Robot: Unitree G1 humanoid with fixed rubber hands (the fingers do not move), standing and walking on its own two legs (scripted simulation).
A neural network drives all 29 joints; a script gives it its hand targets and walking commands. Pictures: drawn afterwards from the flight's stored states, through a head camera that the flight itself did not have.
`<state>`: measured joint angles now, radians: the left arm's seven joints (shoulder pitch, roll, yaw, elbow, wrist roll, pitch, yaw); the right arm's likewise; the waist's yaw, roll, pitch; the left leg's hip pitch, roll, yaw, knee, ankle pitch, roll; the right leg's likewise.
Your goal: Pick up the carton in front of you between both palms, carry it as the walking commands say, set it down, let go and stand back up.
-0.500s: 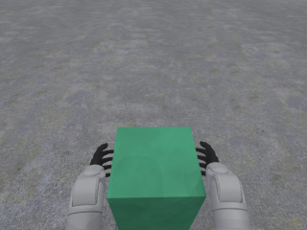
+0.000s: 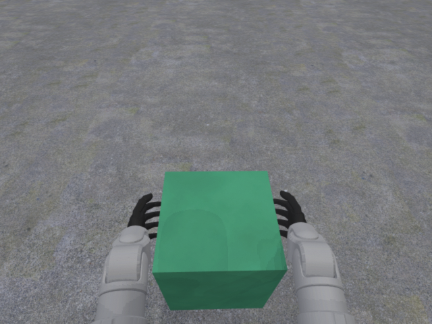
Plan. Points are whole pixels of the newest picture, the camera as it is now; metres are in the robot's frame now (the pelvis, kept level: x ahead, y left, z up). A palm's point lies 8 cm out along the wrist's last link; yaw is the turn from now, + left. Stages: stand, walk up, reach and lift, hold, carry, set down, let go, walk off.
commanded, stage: carry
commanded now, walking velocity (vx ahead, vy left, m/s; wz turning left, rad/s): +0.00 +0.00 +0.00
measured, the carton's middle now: (216, 243) +0.31 +0.00 -0.04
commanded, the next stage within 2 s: none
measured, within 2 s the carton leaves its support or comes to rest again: neither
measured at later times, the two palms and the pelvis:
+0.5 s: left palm (165, 189) +0.39 +0.11 +0.04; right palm (303, 187) +0.39 -0.19 +0.04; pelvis +0.10 -0.04 +0.01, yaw +1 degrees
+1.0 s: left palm (163, 132) +0.62 +0.14 +0.02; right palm (270, 131) +0.60 -0.16 +0.03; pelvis +0.32 +0.01 +0.02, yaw -3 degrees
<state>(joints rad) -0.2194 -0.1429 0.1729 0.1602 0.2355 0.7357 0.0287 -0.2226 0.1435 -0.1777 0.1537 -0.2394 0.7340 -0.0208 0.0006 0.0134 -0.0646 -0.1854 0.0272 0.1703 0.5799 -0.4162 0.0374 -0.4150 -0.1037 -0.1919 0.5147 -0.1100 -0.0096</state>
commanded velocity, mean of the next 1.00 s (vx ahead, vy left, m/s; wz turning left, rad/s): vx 0.30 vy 0.00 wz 0.00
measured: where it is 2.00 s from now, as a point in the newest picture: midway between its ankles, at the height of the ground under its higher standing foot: (217, 306)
